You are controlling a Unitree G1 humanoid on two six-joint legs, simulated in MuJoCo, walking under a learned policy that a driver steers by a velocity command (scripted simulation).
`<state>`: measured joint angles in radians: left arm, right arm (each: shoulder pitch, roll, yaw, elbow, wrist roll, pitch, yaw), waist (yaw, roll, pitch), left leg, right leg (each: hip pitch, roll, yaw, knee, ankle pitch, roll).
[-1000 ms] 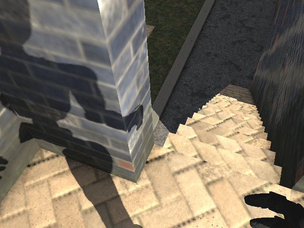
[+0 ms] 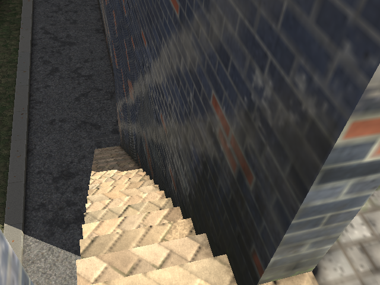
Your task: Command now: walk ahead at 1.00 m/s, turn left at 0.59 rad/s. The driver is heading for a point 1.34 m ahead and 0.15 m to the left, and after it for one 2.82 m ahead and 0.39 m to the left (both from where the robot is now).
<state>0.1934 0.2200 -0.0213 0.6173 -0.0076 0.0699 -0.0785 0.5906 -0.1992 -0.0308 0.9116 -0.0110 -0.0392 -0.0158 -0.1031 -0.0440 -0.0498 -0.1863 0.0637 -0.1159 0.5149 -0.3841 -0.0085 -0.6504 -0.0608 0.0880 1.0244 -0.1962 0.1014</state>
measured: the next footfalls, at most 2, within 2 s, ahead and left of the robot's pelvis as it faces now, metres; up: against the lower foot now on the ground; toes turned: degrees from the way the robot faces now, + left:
right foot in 0.08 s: +0.09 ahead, -0.18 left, +0.00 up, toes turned +5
left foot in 0.44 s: +0.34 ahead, +0.22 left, +0.00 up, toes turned +17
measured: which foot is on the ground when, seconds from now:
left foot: down 0.00-0.08, up 0.10-0.42, down 0.44-0.88, up 0.90-1.00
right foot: up 0.00-0.06, down 0.08-0.40, up 0.42-0.86, down 0.88-1.00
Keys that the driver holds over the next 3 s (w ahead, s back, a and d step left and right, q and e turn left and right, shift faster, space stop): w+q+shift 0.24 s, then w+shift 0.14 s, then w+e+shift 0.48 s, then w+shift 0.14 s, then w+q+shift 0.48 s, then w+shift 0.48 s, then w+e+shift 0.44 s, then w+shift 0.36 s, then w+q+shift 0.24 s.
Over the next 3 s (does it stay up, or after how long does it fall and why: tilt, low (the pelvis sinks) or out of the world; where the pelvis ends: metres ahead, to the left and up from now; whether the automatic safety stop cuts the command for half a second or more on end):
stays up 0.13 -0.06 0.00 its command is cut before an obstacle after 0.4 s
